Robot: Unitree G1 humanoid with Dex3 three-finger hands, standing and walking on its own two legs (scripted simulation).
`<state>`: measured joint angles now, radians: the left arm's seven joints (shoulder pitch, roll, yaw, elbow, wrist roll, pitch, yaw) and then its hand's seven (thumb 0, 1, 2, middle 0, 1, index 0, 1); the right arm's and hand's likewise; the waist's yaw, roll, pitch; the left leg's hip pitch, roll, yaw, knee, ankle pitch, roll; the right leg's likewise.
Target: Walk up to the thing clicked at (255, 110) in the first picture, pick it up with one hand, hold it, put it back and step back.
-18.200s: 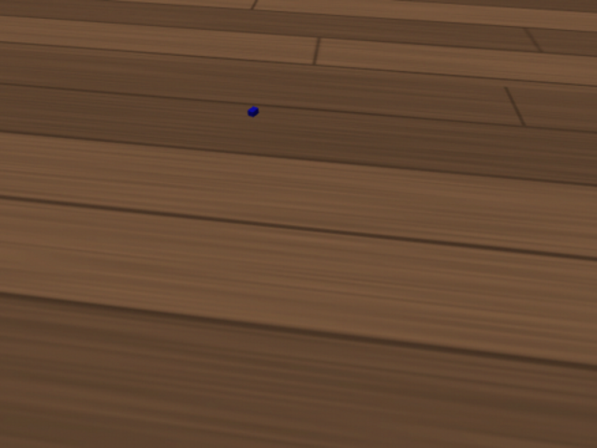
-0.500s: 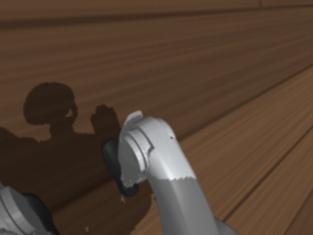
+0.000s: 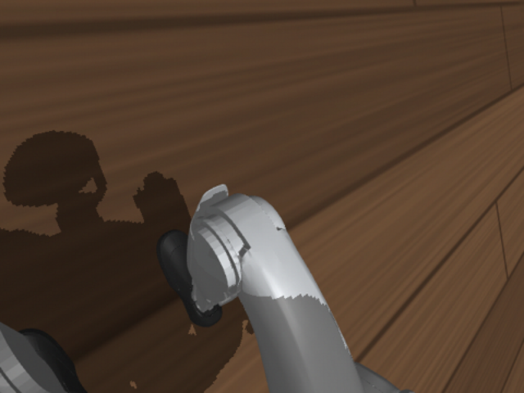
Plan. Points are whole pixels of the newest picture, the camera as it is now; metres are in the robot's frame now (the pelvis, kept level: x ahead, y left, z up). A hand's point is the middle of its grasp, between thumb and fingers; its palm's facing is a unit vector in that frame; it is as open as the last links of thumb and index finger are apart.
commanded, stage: rest palm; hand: left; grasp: from above
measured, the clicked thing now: out of the picture +0.46 +0.39 -0.32
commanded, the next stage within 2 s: close in 0.86 s
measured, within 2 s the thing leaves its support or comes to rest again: neither
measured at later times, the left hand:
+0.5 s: hand out of the picture +0.45 +0.37 -0.29, palm faces -0.09 -0.43 -0.90, open 13.7 cm
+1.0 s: hand out of the picture +0.45 +0.37 -0.28, palm faces -0.09 -0.43 -0.90, open 12.2 cm
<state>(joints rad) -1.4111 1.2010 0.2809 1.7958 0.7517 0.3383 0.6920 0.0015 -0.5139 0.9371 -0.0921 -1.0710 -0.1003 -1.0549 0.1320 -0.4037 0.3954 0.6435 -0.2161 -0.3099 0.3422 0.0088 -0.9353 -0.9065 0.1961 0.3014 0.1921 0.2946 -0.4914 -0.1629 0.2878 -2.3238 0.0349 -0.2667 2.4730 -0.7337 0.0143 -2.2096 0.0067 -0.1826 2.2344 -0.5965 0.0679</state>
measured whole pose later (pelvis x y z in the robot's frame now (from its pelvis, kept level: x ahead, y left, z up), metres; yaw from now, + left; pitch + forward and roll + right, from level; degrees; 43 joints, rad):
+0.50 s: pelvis +0.00 +0.00 +0.00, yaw +0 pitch +31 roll -18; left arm -1.40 1.20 0.29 1.78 0.73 0.33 0.71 0.00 -0.46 0.91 -0.11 -1.08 -0.13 -1.06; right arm 0.11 -0.42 0.41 0.61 -0.22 -0.32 0.35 0.01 -0.94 -0.91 0.20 0.30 0.19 0.29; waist -0.49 -0.18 0.30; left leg -2.32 0.03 -0.28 2.48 -0.75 0.01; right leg -2.20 0.01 -0.19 2.23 -0.61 0.07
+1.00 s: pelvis +0.00 +0.00 +0.00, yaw +0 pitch +31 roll -18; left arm -1.38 1.19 0.28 1.76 0.72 0.33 0.69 0.00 -0.25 0.82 -0.22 -1.06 -0.27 -1.00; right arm 0.12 -0.41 0.41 0.62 -0.21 -0.31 0.35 0.01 -0.93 -0.91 0.20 0.30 0.19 0.29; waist -0.49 -0.18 0.30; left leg -2.33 0.03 -0.28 2.48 -0.74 0.01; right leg -2.21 0.01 -0.19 2.24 -0.60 0.07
